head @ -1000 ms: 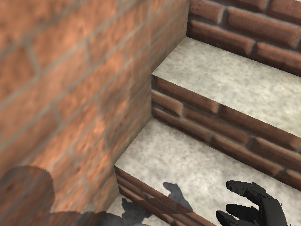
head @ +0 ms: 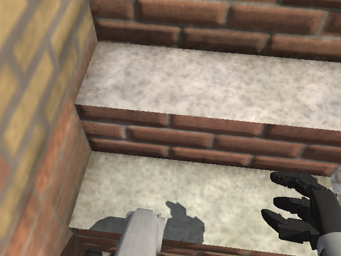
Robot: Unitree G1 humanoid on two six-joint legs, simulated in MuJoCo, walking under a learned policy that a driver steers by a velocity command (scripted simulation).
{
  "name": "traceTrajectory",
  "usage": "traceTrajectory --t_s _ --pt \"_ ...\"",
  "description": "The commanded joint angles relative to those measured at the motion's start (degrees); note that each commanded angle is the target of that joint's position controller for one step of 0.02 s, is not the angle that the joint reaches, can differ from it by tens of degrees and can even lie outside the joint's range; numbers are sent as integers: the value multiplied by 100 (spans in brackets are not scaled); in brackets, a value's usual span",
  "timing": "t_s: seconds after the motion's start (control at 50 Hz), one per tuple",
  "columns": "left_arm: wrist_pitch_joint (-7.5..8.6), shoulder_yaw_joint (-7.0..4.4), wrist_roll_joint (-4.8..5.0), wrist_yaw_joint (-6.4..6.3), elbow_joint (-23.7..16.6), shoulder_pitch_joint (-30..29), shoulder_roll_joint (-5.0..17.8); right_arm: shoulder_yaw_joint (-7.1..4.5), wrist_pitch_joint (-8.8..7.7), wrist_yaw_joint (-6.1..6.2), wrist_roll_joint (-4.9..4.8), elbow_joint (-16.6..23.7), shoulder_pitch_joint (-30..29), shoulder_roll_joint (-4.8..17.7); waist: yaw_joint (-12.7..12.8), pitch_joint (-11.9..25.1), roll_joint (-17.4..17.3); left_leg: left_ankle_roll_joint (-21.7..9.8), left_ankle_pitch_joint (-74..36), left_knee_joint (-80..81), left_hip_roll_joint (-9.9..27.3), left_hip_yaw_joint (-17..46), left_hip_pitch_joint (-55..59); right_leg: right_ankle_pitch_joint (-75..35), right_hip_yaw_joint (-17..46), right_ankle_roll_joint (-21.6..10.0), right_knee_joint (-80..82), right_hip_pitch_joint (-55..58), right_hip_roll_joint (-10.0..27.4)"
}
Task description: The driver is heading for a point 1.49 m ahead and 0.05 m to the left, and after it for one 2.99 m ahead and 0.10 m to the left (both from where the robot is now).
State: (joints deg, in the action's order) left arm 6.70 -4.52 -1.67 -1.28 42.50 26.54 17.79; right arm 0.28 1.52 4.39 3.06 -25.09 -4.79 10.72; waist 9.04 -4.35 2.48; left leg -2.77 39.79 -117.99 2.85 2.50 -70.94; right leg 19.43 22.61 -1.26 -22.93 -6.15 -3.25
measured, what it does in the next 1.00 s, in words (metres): climbs: left foot 0.22 m higher, then right foot 0.21 m higher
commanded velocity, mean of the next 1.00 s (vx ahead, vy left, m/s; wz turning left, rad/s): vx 0.30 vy -0.01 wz -0.08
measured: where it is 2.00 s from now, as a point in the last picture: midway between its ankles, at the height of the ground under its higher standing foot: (242, 230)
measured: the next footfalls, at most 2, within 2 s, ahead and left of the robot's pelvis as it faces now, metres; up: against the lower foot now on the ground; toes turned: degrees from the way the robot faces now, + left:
left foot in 0.06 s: +0.18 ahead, +0.19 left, +0.22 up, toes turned +0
right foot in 0.60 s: +0.45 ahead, -0.21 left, +0.43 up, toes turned -11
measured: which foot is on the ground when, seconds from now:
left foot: up 0.00-0.04, down 0.06-0.62, up 0.64-1.00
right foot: down 0.00-0.08, up 0.10-0.58, down 0.60-1.00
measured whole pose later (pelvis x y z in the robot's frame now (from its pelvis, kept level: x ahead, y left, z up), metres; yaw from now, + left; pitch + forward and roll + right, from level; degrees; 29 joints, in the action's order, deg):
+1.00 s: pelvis +0.39 -0.08 +0.43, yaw +1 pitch +3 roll +1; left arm 4.2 -0.9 -3.7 1.7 42.8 12.7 16.2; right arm -2.9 -2.6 -9.0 -1.4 -48.5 15.5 18.2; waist 6.1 3.2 -2.2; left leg 3.5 7.7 -121.3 -5.6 9.3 -60.3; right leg 11.3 -10.5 -0.6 -26.7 -18.1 6.7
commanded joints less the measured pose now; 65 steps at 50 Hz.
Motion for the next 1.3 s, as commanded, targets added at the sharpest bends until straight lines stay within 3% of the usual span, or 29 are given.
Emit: traceTrajectory --t_s 0.02,0.06,0.08,0.1,0.12,0.16,0.18,0.2,0.28,0.3,0.34,0.5,0.54,0.58,0.6,0.62,0.64,0.66,0.68,0.74,0.76,0.78,0.8,0.9,1.02,1.12,1.18,1.24,1.3 --pt "-207 -386 199 -42 -265 -775 1050 89 70 56 -175 1113 -608 79 -883 684 377 -289 663 3636 88 -699 3343 -3798 193 -911 1653 -1798 1114" --pt "-238 -557 367 151 -331 -1220 1368 -504 -25 161 -407 17 2351 767 -2339 2762 486 -414 -535 4775 -289 235 7414 -8145 -398 -398 -1366 -2338 503" --pt "-101 -446 506 359 -634 -2311 988 -656 -71 190 -73 -227 3444 1760 -3025 3358 -1829 -422 683 7564 432 2796 7665 -5292 -574 -40 -3754 -2801 -471" --pt "22 -293 348 535 -480 -1598 156 -706 -180 212 -103 -307 2553 2081 -1888 3756 -3001 -773 -412 9532 2025 5901 7232 -1453 -340 161 -6373 -3083 -909" --pt "-429 122 441 1145 -60 -1236 90 -446 99 -771 343 -297 3300 1379 -2385 2366 -4751 -1282 -326 8484 1317 5386 5291 -3358 1534 -833 -8709 -4790 -804" --pt "-698 201 186 964 407 -677 207 -212 288 -1291 55 -789 1796 563 -1166 1279 -1436 -1764 -1294 7597 1279 3191 4266 -2954 100 -1166 -10077 -5601 -607" --pt "-413 23 -305 681 171 -905 -284 -533 -280 -351 -674 -1180 1112 708 -249 1971 -298 -1134 905 8066 1480 3717 5267 -2254 -588 -251 -9522 -4554 -687" --pt "-488 -5 -266 632 390 -830 -235 -305 -323 -21 -543 -1167 1020 381 -282 1587 -19 -895 -109 8362 1619 3361 4576 -2211 -654 146 -10011 -4469 -663" --pt "-861 167 -238 479 49 -1746 -708 -307 -640 -68 -381 -1884 1585 655 -594 243 67 -499 -1437 8437 1679 1759 4277 -1151 -835 94 -9940 -5462 -397" --pt "-650 394 536 617 -378 -1789 -10 -197 -771 -779 85 -1851 1566 553 -1105 -449 -2084 -1292 -1449 9143 843 847 4482 -1299 -777 -534 -9652 -7127 -407" --pt "-692 394 142 725 -263 -1890 78 -103 -734 -892 173 -2048 1866 320 -1142 189 -808 -1613 -1388 9407 1215 1423 5079 -794 -941 -844 -9527 -7229 -256" --pt "-716 896 261 246 -2067 -4567 -134 129 -842 -1066 651 -3628 2878 590 -574 491 -537 -611 -2500 11087 1021 -453 6090 602 -2077 -1390 -9046 -8308 855" --pt "-1191 948 139 536 -2698 -5233 -78 -131 -957 -1437 345 -3530 2317 1436 -30 1238 -1089 -814 -5078 12221 1118 -864 3434 189 -2621 -1001 -7164 -3705 763" --pt "-1191 810 567 940 -2068 -3117 -5 -367 -1062 -1791 -158 -3357 1899 2234 820 1903 -2035 -937 -12606 10674 1257 -1099 4634 -966 -3542 -418 -5696 -1484 -225" --pt "-985 571 221 711 -850 -1195 -301 -608 -1177 -697 -864 -2926 2375 1905 454 2530 -1653 -480 -11613 8853 1219 -1267 6723 1387 -2661 -725 -4073 -1232 -271" --pt "-841 487 13 727 -358 -391 -414 -598 -1129 -480 -806 -3069 2706 1966 690 2642 -694 -419 -10225 7380 1211 -740 6356 606 -2174 -730 -3119 -427 -193" --pt "-947 275 82 548 -1 -371 1345 -172 -664 -1700 496 -3274 3844 142 -120 2713 1729 -164 -4209 5617 -136 35 3264 -2841 1990 -2360 -521 417 1884" --pt "-1084 -173 -21 510 -92 338 1837 -606 -531 -1902 13 -3221 3539 1147 471 2357 2124 22 -4045 1239 -646 1242 3522 -2201 3237 -2325 103 -1052 2391" --pt "-928 329 190 313 -278 -2046 -276 -588 -680 -860 -651 -2405 2598 486 -834 2966 912 461 -3708 719 -403 798 4330 -435 1285 -1262 -561 -1305 2048" --pt "-615 340 8 242 293 -2567 -647 -364 -348 -145 -342 -1772 2328 69 -1234 465 1177 274 -3175 560 -477 504 2861 1863 -409 -427 -848 -3161 1472" --pt "-463 314 -24 302 450 -2391 -651 -402 -243 -145 -336 -1861 2527 94 -1270 426 398 166 -3406 334 -551 430 2894 1386 -747 -352 -921 -3002 1453" --pt "-381 329 -54 242 -90 -1869 -33 -309 -478 -1070 -215 -2220 2316 207 -289 -301 -516 -113 -3232 40 -787 1704 1856 -765 267 -1216 -302 -3298 2142" --pt "-366 224 -35 180 1 -1789 195 -452 -568 -1292 -320 -2324 2346 500 -414 10 -394 -86 -3644 53 -821 1908 1349 -1416 444 -1561 -122 -2729 2462" --pt "-251 240 -100 445 -407 -2730 255 -485 -420 -1475 -285 -2503 3036 1131 -1147 1409 -284 335 -3381 -1067 -870 869 1566 -1272 -1871 -980 493 -2049 1937" --pt "-16 177 -176 204 -1443 -3252 791 -389 -489 -1161 -408 -2003 1961 1201 -860 1092 73 781 -3602 2281 -346 78 2786 -2025 -3499 -619 934 -1271 1624" --pt "-386 -12 -202 106 -1607 -2909 1041 -131 -342 -1549 -246 -2072 2412 690 -880 892 996 570 -2854 7248 -127 157 3459 -4169 -2678 -1305 533 536 2748" --pt "-549 -69 34 187 -744 -1677 898 -188 -515 -1281 -386 -2002 2477 657 -724 1309 591 26 -4559 10319 -559 -372 4523 -3476 -2979 -909 -973 1027 2421" --pt "-368 232 86 17 -1107 -2327 172 -723 -763 -802 -243 -1903 3142 2063 -1035 1934 -1465 -1748 -7363 9158 967 2108 7650 1174 -3261 715 -3474 -3346 542" --pt "-610 176 48 -104 -1012 -3297 370 -462 -897 -976 -305 -1892 3518 1024 -1400 2014 -1148 -1595 -7202 8870 1226 2033 6537 1580 -1983 601 -7972 -4397 619"
Velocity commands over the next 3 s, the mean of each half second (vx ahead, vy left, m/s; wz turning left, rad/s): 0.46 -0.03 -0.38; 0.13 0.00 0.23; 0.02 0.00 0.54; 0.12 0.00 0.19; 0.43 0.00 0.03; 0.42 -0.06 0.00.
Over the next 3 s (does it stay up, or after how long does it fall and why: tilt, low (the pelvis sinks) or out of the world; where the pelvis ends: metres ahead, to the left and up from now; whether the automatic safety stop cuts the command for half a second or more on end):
stays up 0.50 -0.09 0.56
